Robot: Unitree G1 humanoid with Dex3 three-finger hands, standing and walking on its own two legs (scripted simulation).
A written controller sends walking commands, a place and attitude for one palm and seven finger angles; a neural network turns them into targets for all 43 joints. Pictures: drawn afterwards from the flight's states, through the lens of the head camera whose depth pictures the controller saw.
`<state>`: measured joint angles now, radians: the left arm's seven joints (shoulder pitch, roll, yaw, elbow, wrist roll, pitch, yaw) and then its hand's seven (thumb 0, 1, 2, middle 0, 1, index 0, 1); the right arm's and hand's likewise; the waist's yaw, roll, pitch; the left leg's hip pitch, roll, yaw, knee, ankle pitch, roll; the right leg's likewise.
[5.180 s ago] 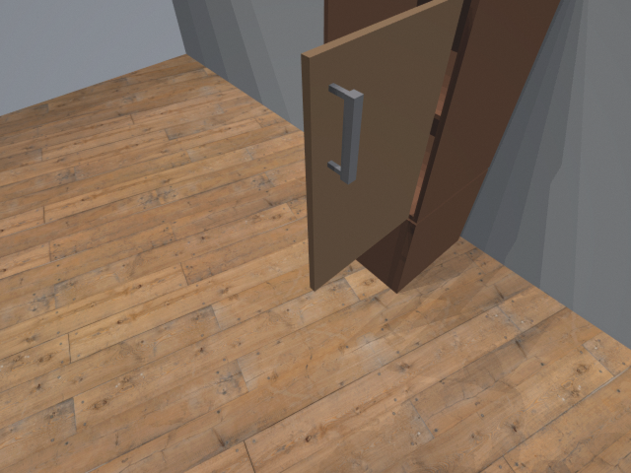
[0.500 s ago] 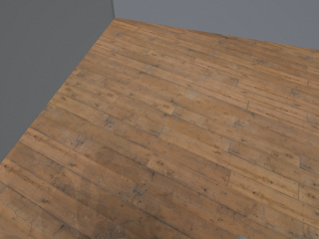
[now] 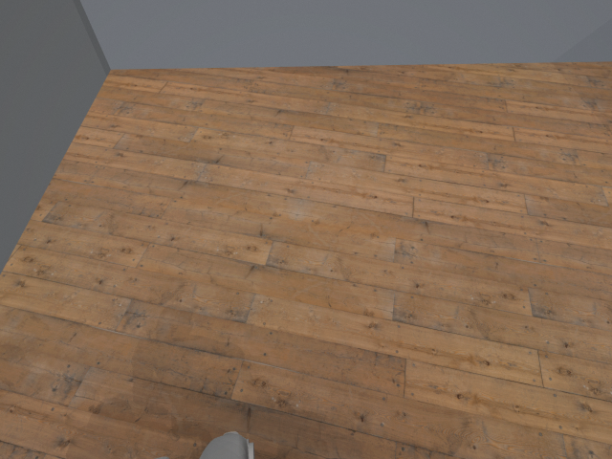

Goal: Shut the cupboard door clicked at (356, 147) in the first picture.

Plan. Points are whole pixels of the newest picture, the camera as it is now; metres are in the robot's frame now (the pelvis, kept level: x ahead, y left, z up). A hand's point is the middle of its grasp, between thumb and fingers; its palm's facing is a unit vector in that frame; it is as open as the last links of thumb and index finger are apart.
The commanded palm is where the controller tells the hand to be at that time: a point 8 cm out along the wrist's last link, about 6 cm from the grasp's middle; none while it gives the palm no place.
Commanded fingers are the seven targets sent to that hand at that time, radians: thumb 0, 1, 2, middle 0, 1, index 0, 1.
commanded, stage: walk around to get in front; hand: left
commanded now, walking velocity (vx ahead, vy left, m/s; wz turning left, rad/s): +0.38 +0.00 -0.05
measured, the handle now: out of the picture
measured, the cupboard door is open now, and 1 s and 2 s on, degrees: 91 91 91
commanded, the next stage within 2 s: walk to a spot facing it in 0.30 s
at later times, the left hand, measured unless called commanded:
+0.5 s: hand (194, 354) +0.30 +0.20 -0.17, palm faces -0.06 -0.98 -0.19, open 7.3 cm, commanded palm none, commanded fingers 0.00 0.90 0.90 -0.20 -0.30 -0.20 -0.30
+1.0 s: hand (203, 300) +0.42 +0.21 -0.20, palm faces +0.20 -0.96 -0.19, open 7.3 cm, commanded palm none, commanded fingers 0.00 0.90 0.90 -0.20 -0.30 -0.20 -0.30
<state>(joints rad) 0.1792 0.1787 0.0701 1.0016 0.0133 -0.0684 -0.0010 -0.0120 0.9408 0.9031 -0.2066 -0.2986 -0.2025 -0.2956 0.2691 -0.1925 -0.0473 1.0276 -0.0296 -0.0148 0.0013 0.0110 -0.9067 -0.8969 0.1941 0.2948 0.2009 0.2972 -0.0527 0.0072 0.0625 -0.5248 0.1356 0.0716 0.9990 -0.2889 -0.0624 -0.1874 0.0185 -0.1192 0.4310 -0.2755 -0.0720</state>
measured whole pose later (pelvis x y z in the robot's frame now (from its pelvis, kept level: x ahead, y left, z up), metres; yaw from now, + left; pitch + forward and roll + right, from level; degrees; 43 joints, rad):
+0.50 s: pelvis +0.24 +0.02 +0.00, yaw -6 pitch +0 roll +0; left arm 0.23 0.18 0.07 1.05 0.04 -0.01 -0.02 0.02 0.94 0.90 -0.20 -0.30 -0.20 -0.29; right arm 0.32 -0.17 -0.04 1.07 -0.03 -0.06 -0.02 0.00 -0.93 -0.90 0.20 0.30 0.20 0.30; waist 0.00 -0.01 0.04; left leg -0.13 0.04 0.20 0.38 -0.25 0.02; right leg -0.53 -0.12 -0.06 0.83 -0.19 0.01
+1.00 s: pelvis +0.37 +0.00 -0.02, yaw +11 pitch +2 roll -1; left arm 0.15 0.22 0.07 0.98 0.03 0.05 0.01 0.00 0.92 0.90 -0.21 -0.30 -0.20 -0.30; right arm 0.16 -0.21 -0.06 0.93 -0.03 0.00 0.00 0.00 -0.91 -0.90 0.19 0.29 0.20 0.30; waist -0.03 -0.05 0.04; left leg -0.41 0.04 0.11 0.70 -0.33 0.05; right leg -0.46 -0.11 -0.11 1.11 -0.54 0.08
